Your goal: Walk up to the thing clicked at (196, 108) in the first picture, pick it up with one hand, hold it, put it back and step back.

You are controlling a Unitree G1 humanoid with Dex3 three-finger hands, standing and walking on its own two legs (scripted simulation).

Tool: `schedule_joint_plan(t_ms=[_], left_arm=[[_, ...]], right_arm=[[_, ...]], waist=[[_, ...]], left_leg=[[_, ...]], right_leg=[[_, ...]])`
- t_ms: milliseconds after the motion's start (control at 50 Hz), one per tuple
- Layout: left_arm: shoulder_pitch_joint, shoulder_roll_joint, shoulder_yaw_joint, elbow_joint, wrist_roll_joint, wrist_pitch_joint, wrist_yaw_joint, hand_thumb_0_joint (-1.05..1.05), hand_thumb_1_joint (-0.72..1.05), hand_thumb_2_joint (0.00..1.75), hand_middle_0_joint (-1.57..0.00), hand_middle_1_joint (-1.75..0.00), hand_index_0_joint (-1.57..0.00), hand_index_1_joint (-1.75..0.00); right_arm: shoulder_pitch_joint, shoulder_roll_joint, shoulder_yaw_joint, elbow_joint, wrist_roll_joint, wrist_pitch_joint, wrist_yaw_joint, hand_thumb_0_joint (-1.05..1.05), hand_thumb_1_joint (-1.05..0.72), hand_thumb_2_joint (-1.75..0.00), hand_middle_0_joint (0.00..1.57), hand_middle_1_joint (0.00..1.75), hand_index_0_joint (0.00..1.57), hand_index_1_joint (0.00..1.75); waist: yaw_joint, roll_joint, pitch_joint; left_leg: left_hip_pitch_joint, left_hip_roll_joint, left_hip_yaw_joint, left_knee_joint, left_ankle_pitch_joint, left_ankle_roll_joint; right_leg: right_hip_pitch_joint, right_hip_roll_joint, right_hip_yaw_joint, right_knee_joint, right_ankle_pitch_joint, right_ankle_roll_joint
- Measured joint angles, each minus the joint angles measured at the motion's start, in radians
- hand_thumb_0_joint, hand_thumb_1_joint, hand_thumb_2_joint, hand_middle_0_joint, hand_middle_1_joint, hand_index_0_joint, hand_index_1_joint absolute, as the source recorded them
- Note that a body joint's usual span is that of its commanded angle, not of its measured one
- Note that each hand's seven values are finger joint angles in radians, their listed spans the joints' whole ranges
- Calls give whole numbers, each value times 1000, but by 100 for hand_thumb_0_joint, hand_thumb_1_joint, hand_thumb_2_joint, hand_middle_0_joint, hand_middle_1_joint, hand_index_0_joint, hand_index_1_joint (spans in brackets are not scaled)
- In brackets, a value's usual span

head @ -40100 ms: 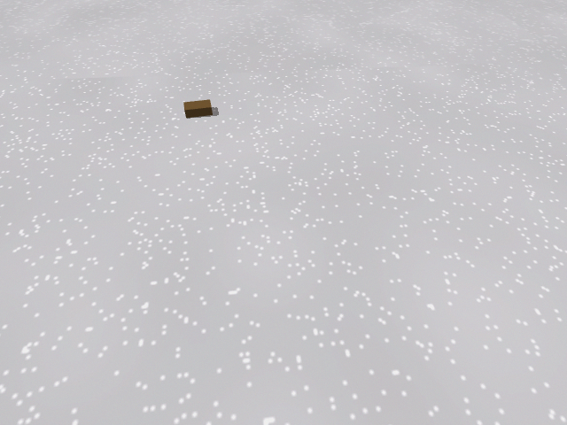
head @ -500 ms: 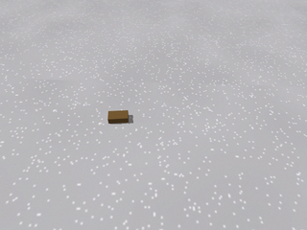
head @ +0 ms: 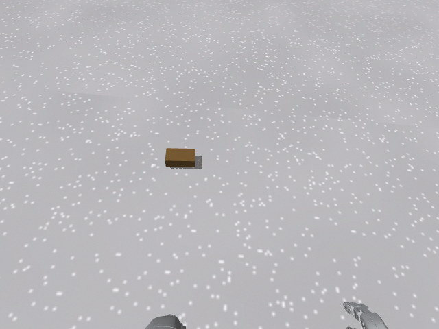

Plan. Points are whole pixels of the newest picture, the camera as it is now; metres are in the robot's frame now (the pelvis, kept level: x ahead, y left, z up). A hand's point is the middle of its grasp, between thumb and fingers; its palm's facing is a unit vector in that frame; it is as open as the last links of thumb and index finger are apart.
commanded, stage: step back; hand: left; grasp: from above
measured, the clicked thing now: (180, 157) +1.02 +0.19 -0.73
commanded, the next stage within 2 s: stand in 0.10 s
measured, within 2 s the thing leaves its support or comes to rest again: neither
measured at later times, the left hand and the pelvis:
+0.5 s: hand out of the picture +0.10 +0.25 -0.14, palm faces -0.04 -0.94 -0.33, open 7.4 cm; pelvis +0.01 +0.00 +0.02, yaw -1 degrees
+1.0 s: hand out of the picture +0.08 +0.26 -0.14, palm faces -0.05 -0.94 -0.33, open 7.4 cm; pelvis +0.01 +0.01 +0.02, yaw -1 degrees
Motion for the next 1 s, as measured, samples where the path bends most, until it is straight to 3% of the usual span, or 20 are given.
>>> schedule_joint_plan(t_ms=[40,160,380,640,1000], left_arm=[[-8,-6,2,12,6,-12,2,0,91,89,-21,-30,-20,-30],[-18,-18,-16,62,7,-23,-9,0,91,89,-21,-30,-20,-30],[-61,-32,-31,106,3,-31,-12,0,91,89,-21,-30,-20,-30],[-54,-27,-27,132,8,-23,-18,0,91,89,-21,-30,-20,-30],[-33,-29,-34,133,6,-20,-15,0,91,89,-21,-30,-20,-30]], right_arm=[[-31,3,6,6,5,4,-1,1,-91,-89,21,30,21,30],[-65,14,18,46,17,1,11,1,-91,-89,21,30,21,30],[-37,-3,18,124,21,3,17,1,-91,-89,20,30,21,30],[18,-13,12,170,18,8,18,1,-91,-89,20,30,20,30],[0,-2,23,162,20,3,17,1,-91,-89,20,30,20,30]], waist=[[-2,14,-1],[-12,26,-35],[-30,30,-50],[-51,17,-51],[-42,19,-54]], left_leg=[[-3,12,-1,16,-10,-6],[59,8,8,-74,21,-10],[160,-7,18,-226,94,-9],[163,-11,22,-279,129,-6],[161,-16,26,-277,120,-2]], right_leg=[[16,7,-2,-49,97,28],[70,2,3,-128,114,51],[162,-10,7,-268,182,56],[158,-13,10,-310,214,59],[160,-18,13,-317,210,64]])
